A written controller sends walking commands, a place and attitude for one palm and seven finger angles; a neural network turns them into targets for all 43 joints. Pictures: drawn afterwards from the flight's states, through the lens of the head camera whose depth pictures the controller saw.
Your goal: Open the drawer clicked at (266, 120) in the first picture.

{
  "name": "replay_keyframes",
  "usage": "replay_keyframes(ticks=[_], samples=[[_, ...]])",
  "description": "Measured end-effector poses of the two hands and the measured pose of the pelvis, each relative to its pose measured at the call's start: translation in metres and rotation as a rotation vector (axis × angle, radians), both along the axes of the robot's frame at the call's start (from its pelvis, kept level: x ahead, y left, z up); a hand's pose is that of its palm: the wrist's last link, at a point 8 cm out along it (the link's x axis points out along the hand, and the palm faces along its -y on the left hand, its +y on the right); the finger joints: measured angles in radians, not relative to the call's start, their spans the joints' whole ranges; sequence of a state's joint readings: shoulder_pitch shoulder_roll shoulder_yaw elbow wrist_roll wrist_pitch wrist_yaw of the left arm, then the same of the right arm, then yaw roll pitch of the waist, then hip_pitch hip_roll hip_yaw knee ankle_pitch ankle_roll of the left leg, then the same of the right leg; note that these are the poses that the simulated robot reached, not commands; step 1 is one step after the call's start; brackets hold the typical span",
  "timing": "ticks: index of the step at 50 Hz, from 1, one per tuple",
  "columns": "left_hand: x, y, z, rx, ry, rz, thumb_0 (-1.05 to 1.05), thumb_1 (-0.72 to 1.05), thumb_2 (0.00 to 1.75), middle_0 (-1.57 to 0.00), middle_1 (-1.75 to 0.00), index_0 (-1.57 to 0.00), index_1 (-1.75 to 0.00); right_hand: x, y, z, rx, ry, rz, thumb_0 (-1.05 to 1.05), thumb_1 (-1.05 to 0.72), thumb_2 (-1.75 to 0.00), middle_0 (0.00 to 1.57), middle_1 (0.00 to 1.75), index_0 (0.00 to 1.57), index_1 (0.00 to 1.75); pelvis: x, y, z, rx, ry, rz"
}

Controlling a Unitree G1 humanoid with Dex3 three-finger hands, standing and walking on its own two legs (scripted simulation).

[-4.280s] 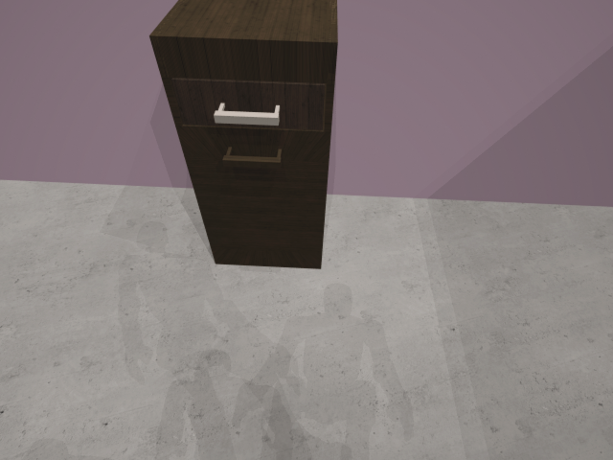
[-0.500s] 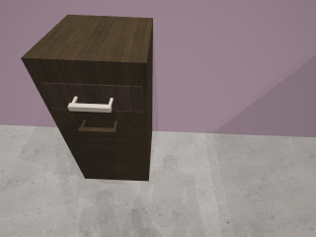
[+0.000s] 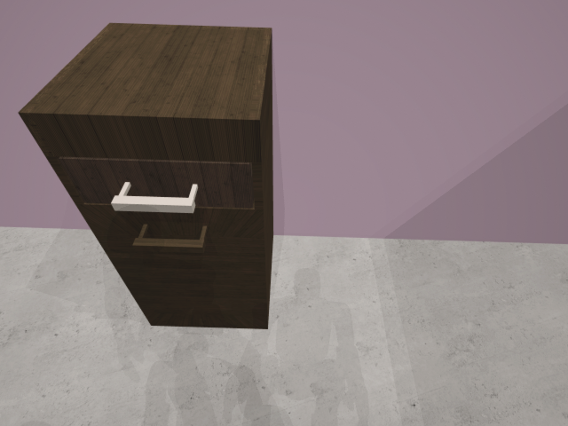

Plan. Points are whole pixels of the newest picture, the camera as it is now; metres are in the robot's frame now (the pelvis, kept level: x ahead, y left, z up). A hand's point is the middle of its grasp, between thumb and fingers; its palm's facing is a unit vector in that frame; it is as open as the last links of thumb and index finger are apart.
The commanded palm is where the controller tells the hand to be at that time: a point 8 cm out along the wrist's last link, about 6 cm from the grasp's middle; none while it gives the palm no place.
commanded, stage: look again from close up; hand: left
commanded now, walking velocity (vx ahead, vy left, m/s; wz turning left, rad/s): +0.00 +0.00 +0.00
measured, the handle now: (157, 196) +0.55 +0.30 -0.04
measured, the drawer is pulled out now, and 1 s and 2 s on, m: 0.00 0.00 0.00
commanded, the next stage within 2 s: shuffle to correct the standing spot in 0.06 s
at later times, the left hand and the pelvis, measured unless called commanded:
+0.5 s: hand out of the picture +0.01 +0.20 -0.18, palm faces +0.13 -0.97 -0.21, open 7.4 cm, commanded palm none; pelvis +0.03 +0.02 -0.01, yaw +2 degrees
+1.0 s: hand out of the picture +0.07 +0.23 -0.17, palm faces +0.03 -0.97 -0.22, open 7.2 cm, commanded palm none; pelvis +0.05 +0.05 +0.00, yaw +1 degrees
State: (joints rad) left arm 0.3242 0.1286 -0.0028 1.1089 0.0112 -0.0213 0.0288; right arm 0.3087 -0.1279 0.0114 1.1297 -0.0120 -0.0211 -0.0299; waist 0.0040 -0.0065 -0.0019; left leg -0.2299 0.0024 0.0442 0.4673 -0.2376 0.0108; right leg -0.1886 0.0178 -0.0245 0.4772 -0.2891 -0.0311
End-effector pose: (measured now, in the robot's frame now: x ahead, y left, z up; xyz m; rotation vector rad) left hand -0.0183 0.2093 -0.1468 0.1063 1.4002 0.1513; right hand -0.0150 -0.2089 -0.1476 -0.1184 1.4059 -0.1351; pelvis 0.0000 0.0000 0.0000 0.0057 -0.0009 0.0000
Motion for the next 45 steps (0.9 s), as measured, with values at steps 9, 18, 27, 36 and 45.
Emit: replay_keyframes(ticks=[9, 18, 27, 36, 45], samples=[[0.017, 0.002, 0.002, 0.012, 0.0, -0.007, 0.0, 0.91, 0.9, -0.19, -0.3, -0.2, -0.3, 0.017, -0.005, 0.0, -0.007, 0.0, 0.005, 0.01, -0.91, -0.9, 0.19, 0.3, 0.2, 0.3, 0.013, -0.002, 0.0, 0.004, 0.002, -0.002], [0.028, 0.009, 0.001, 0.032, -0.022, 0.026, 0.0, 0.91, 0.9, -0.2, -0.3, -0.2, -0.3, 0.035, -0.01, -0.005, -0.011, -0.004, 0.026, 0.01, -0.91, -0.9, 0.19, 0.3, 0.2, 0.3, 0.023, 0.0, -0.004, 0.0, -0.001, 0.008], [0.014, 0.05, -0.01, 0.047, 0.001, 0.093, 0.0, 0.9, 0.9, -0.2, -0.3, -0.2, -0.3, 0.08, 0.004, 0.002, -0.069, -0.078, 0.077, 0.01, -0.91, -0.9, 0.19, 0.3, 0.2, 0.3, 0.029, 0.031, -0.011, 0.011, -0.015, 0.037], [0.044, 0.091, 0.002, 0.087, -0.014, 0.034, 0.0, 0.91, 0.9, -0.2, -0.3, -0.2, -0.3, 0.087, 0.04, 0.0, -0.028, -0.129, 0.063, 0.01, -0.91, -0.9, 0.19, 0.3, 0.2, 0.3, 0.026, 0.058, -0.008, 0.023, 0.006, 0.009], [0.081, 0.076, 0.006, 0.086, -0.095, -0.012, 0.0, 0.92, 0.9, -0.19, -0.3, -0.2, -0.3, 0.063, 0.046, -0.012, 0.009, -0.061, 0.02, 0.01, -0.93, -0.9, 0.2, 0.3, 0.2, 0.3, 0.035, 0.055, -0.008, 0.038, 0.007, 0.007]])
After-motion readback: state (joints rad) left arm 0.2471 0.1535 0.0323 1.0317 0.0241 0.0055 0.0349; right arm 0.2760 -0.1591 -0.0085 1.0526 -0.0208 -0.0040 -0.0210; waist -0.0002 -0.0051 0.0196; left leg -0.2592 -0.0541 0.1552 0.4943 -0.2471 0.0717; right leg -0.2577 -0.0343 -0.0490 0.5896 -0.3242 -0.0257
